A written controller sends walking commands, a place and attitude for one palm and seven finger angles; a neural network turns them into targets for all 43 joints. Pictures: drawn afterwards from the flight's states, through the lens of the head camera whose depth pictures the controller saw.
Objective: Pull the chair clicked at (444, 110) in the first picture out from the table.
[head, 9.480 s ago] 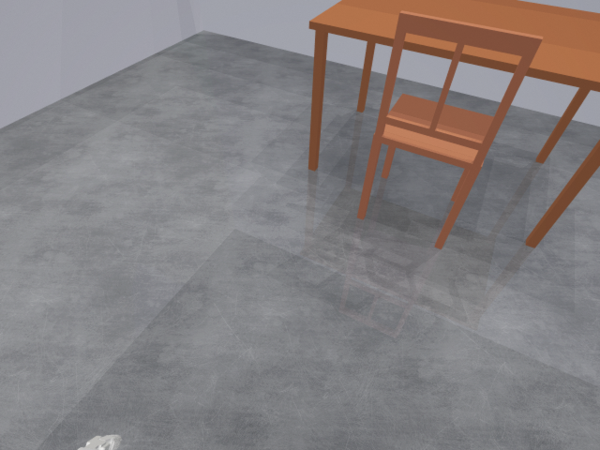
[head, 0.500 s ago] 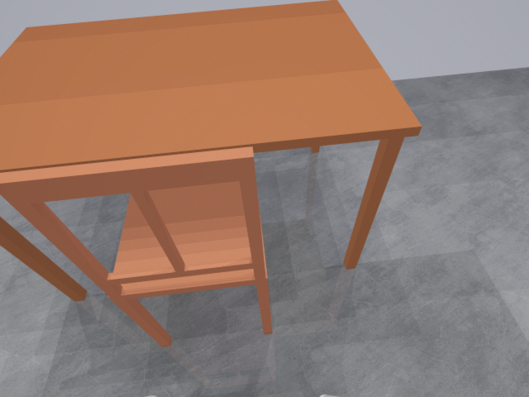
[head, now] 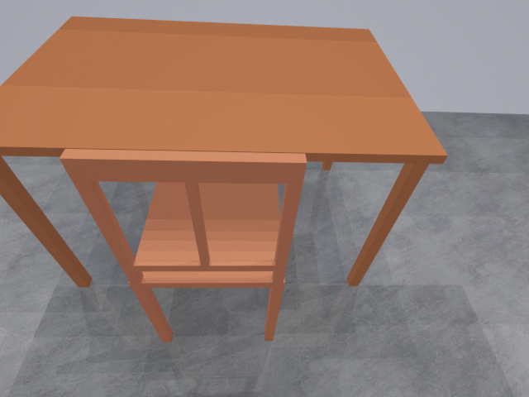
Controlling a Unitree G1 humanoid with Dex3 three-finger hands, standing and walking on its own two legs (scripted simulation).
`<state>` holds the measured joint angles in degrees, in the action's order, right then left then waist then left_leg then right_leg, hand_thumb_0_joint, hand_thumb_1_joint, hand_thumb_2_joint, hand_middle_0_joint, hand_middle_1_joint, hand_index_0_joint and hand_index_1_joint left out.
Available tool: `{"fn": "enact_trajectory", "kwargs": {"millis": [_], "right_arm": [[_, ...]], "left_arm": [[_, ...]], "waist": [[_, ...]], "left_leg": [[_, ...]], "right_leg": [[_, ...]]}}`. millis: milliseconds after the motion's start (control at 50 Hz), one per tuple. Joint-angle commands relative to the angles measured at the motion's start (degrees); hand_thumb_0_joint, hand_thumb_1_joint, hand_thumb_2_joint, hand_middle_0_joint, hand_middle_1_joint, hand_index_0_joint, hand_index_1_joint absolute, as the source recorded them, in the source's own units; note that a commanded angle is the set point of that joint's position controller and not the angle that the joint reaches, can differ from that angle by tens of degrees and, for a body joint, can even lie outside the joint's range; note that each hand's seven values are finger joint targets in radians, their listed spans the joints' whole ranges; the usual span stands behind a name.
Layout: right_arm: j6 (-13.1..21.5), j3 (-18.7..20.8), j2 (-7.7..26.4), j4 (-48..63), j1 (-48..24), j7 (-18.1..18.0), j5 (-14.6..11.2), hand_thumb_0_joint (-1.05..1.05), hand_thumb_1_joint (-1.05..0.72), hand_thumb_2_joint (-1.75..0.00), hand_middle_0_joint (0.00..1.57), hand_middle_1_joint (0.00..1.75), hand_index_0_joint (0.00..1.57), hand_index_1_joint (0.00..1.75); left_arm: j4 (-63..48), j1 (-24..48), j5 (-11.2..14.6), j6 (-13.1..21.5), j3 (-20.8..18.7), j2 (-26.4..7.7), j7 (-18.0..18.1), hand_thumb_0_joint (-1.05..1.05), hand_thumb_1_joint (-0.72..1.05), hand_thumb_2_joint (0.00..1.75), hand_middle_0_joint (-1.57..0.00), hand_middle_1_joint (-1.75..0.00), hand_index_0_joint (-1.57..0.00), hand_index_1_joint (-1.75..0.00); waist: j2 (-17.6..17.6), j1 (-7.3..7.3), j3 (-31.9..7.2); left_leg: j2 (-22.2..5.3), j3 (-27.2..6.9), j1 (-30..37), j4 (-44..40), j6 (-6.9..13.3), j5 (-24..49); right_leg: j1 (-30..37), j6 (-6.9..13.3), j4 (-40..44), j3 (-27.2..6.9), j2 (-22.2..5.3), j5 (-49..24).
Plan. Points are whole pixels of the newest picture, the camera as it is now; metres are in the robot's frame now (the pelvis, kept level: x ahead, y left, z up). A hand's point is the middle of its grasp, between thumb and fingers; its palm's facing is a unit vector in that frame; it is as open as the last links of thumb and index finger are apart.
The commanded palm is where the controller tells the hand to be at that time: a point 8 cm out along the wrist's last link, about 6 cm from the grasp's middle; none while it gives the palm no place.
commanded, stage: come to a stop and stand still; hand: left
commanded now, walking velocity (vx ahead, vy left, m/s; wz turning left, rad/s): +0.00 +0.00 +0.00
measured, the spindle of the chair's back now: (199, 227) +0.45 +0.18 -0.08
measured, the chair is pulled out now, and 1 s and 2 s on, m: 0.00 0.00 0.00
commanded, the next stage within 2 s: look again from close up in 0.64 s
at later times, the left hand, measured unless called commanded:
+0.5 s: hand out of the picture -0.05 +0.13 -0.17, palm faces +0.01 -0.99 -0.16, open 7.4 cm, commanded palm none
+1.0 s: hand out of the picture +0.00 +0.16 -0.18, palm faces +0.00 -0.98 -0.19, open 7.4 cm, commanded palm none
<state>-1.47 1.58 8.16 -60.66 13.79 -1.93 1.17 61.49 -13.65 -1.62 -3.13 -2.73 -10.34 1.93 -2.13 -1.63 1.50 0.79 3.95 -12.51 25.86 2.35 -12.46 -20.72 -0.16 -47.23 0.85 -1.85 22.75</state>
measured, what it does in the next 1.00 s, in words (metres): steps on the spot: right foot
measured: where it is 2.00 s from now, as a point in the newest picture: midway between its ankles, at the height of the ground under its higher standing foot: outside the picture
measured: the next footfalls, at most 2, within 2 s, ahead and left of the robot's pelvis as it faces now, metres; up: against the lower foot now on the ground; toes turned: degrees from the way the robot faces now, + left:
right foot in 0.14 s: -0.01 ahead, -0.10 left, +0.00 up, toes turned -3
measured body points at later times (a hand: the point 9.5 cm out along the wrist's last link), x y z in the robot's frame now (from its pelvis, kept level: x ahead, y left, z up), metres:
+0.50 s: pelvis -0.03 -0.02 +0.00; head -0.04 -0.03 +0.45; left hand -0.05 +0.18 -0.16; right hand -0.07 -0.23 -0.16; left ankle +0.02 +0.10 -0.74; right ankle -0.07 -0.11 -0.74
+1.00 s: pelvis +0.00 +0.00 -0.01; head +0.00 -0.01 +0.44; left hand +0.00 +0.21 -0.16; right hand -0.02 -0.22 -0.17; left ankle +0.02 +0.10 -0.74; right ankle -0.07 -0.11 -0.74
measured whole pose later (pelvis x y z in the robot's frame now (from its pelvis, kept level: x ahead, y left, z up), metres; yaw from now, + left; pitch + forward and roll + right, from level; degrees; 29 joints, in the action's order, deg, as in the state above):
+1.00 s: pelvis +0.00 +0.00 -0.01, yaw -1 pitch -1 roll +0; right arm 1.2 -0.2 8.3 -62.6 18.5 -1.3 0.9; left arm 62.1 -18.8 -1.1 1.5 0.6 -6.7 3.0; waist 1.5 0.8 0.2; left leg -0.7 3.0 -16.4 32.9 1.2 -15.9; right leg -7.5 0.8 -30.1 2.2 0.2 22.0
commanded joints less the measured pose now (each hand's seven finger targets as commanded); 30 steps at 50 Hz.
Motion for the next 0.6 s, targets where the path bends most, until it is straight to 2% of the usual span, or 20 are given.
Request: {"fn": "enact_trajectory", "kwargs": {"millis": [0, 40, 60, 80, 100, 120, 140, 160, 180, 200, 240, 280, 300, 340, 380, 420, 580], "right_arm": [[1.4, 0.9, 7.5, 2.7, -1.0, -0.4, -0.3, 0.0, -0.9, -0.9, 0.2, 0.3, 0.2, 0.3], [1.4, 1.1, 7.7, 1.2, 2.2, -0.3, -0.2, 0.0, -0.9, -0.9, 0.2, 0.3, 0.2, 0.3], [1.4, 1.1, 7.7, 0.6, 2.9, -0.3, -0.4, 0.0, -0.9, -0.9, 0.2, 0.3, 0.2, 0.3], [1.4, 0.9, 7.4, 0.1, 3.0, -0.2, -0.7, 0.0, -0.9, -0.9, 0.2, 0.3, 0.2, 0.3], [1.4, 0.8, 6.3, -0.1, 2.9, -0.1, -1.2, 0.0, -0.9, -0.9, 0.2, 0.3, 0.2, 0.3], [1.3, 0.5, 5.1, 0.1, 2.7, 0.0, -1.5, 0.0, -0.9, -0.9, 0.2, 0.3, 0.2, 0.3], [1.4, 0.2, 4.6, -0.1, 2.7, 0.1, -1.4, 0.0, -0.9, -0.9, 0.2, 0.3, 0.2, 0.3], [1.5, 0.1, 4.5, -0.4, 2.8, 0.4, -1.2, 0.0, -0.9, -0.9, 0.2, 0.3, 0.2, 0.3], [1.5, 0.2, 4.6, -1.0, 2.8, 0.2, -0.9, 0.0, -0.9, -0.9, 0.2, 0.3, 0.2, 0.3], [1.4, 0.2, 5.1, -1.2, 2.7, 0.2, -1.0, 0.0, -0.9, -0.9, 0.2, 0.3, 0.2, 0.3], [1.3, -0.1, 5.2, -2.2, 2.8, 0.3, -0.9, 0.0, -0.9, -0.9, 0.2, 0.3, 0.2, 0.3], [1.1, -0.3, 5.0, -3.2, 3.5, 0.4, -0.9, 0.0, -0.9, -0.9, 0.2, 0.3, 0.2, 0.3], [0.9, -0.4, 4.8, -3.5, 3.4, 0.4, -0.9, 0.0, -0.9, -0.9, 0.2, 0.3, 0.2, 0.3], [0.7, -0.6, 4.4, -4.1, 4.2, 0.4, -0.7, 0.0, -0.9, -0.9, 0.2, 0.3, 0.2, 0.3], [0.7, -0.7, 3.9, -4.4, 5.3, 0.3, -0.7, 0.0, -0.9, -0.9, 0.2, 0.3, 0.2, 0.3], [0.6, -0.6, 3.5, -4.6, 5.7, 0.3, -0.7, 0.0, -0.9, -0.9, 0.2, 0.3, 0.2, 0.3], [1.3, -0.7, 2.1, -5.5, 8.9, -0.1, -0.6, 0.0, -0.9, -0.9, 0.2, 0.3, 0.2, 0.3]], "left_arm": [[-0.9, -4.0, 0.3, 1.5, 0.4, -2.0, 0.2, 0.0, 0.9, 0.9, -0.2, -0.3, -0.2, -0.3], [-0.4, -4.0, 0.6, 1.9, 1.0, -1.4, 0.4, 0.0, 0.9, 0.9, -0.2, -0.3, -0.2, -0.3], [0.3, -5.6, 0.7, 2.2, 1.1, -1.4, 0.6, 0.0, 0.9, 0.9, -0.2, -0.3, -0.2, -0.3], [1.6, -7.7, 0.7, 2.5, 1.3, -1.6, 0.8, 0.0, 0.9, 0.9, -0.2, -0.3, -0.2, -0.3], [2.5, -8.2, 0.7, 2.9, 1.4, -2.5, 1.0, 0.0, 0.9, 0.9, -0.2, -0.3, -0.2, -0.3], [2.8, -8.0, 0.6, 3.3, 1.6, -3.4, 1.1, 0.0, 0.9, 0.9, -0.2, -0.3, -0.2, -0.3], [2.9, -7.3, 0.8, 3.5, 1.8, -3.8, 1.0, 0.0, 0.9, 0.9, -0.2, -0.3, -0.2, -0.3], [3.0, -7.2, 0.7, 3.5, 1.9, -3.8, 0.9, 0.0, 0.9, 0.9, -0.2, -0.3, -0.2, -0.3], [3.4, -6.6, 0.8, 4.1, 1.9, -3.3, 1.0, 0.0, 0.9, 0.9, -0.2, -0.3, -0.2, -0.3], [3.2, -6.4, 0.9, 4.3, 2.2, -2.8, 0.9, 0.0, 0.9, 0.9, -0.2, -0.3, -0.2, -0.3], [3.3, -6.1, 1.0, 4.2, 2.4, -2.5, 0.9, 0.0, 0.9, 0.9, -0.2, -0.3, -0.2, -0.3], [3.6, -6.8, 1.0, 4.0, 2.4, -2.3, 0.9, 0.0, 0.9, 0.9, -0.2, -0.3, -0.2, -0.3], [3.6, -7.0, 0.9, 3.8, 2.3, -2.6, 0.9, 0.0, 0.9, 0.9, -0.2, -0.3, -0.2, -0.3], [3.9, -7.7, 1.0, 3.7, 2.3, -2.3, 0.9, 0.0, 0.9, 0.9, -0.2, -0.3, -0.2, -0.3], [4.0, -8.4, 1.1, 3.6, 2.2, -2.3, 0.8, 0.0, 0.9, 0.9, -0.2, -0.3, -0.2, -0.3], [3.9, -8.9, 1.0, 3.6, 2.1, -2.1, 0.8, 0.0, 0.9, 0.9, -0.2, -0.3, -0.2, -0.3], [3.9, -9.5, 1.3, 3.9, 1.9, -0.5, 0.8, 0.0, 0.9, 0.9, -0.2, -0.3, -0.2, -0.3]], "waist": [[8.2, 0.39, 0.6], [8.6, 1.65, -0.7], [8.8, 1.34, -2.0], [6.9, 0.79, -2.8], [4.1, 1.12, -1.2], [0.9, 2.07, -0.3], [0.7, 2.7, -0.1], [2.5, 2.74, -1.3], [-4.9, 2.94, -2.0], [-7.4, 2.8, -1.1], [-5.6, 3.0, 1.8], [-2.4, 2.8, 4.0], [-0.9, 2.56, 6.1], [0.8, 2.58, 7.7], [2.7, 2.44, 7.5], [3.0, 2.25, 8.2], [1.8, 2.01, 6.3]], "left_leg": [[-13.6, -11.5, 2.4, -12.3, 6.7, 6.3], [-13.7, -12.4, 6.0, -10.9, 6.6, 9.6], [-13.2, -12.4, 7.1, -9.4, 6.1, 11.4], [-11.8, -11.5, 6.3, -7.6, 4.6, 10.4], [-9.6, -10.2, 3.3, -5.9, 2.5, 8.4], [-7.4, -8.1, 3.0, -4.9, 0.2, 6.2], [-6.1, -6.9, 4.7, -5.1, -0.9, 5.5], [-5.9, -6.6, 7.3, -5.4, -1.3, 8.3], [-6.6, -6.1, 7.8, -4.3, -1.3, 10.4], [-6.6, -5.6, 7.4, -4.5, -1.3, 8.6], [-6.3, -5.6, 7.4, -6.0, -1.7, 5.8], [-6.3, -5.9, 7.0, -6.9, -1.7, 3.5], [-6.1, -5.9, 5.8, -7.2, -1.6, 1.8], [-5.8, -6.0, 5.1, -7.6, -1.7, -0.2], [-5.7, -6.0, 4.4, -7.8, -1.8, -1.6], [-5.5, -6.1, 3.5, -7.8, -1.8, -2.3], [-5.9, -6.2, 3.0, -7.2, -1.7, 0.7]], "right_leg": [[0.1, -0.8, 3.7, 0.2, -1.0, 2.4], [2.1, -0.9, 12.2, 0.6, -1.0, 2.5], [5.0, -0.8, 18.1, 0.5, -1.1, -0.6], [8.7, -0.7, 24.8, 0.4, -1.1, -6.8], [11.4, 0.0, 29.7, -2.7, -2.4, -12.0], [10.5, 1.4, 30.1, -6.3, -5.3, -13.9], [8.2, 2.4, 29.8, -6.9, -7.0, -15.3], [7.7, 2.6, 28.9, -5.8, -6.8, -16.5], [8.2, 2.2, 28.6, -5.8, -5.6, -19.4], [8.1, 2.2, 29.8, -5.6, -5.9, -18.7], [5.5, 2.2, 31.2, -6.0, -6.0, -12.4], [4.0, 2.1, 32.4, -5.9, -5.4, -6.1], [3.2, 2.2, 33.2, -5.8, -5.2, -3.6], [1.5, 2.3, 33.4, -5.9, -4.9, -0.4], [1.9, 2.4, 33.2, -5.9, -4.7, 0.6], [1.7, 2.5, 33.5, -5.9, -4.6, 1.5], [3.9, 2.6, 32.0, -5.1, -4.3, -2.7]]}}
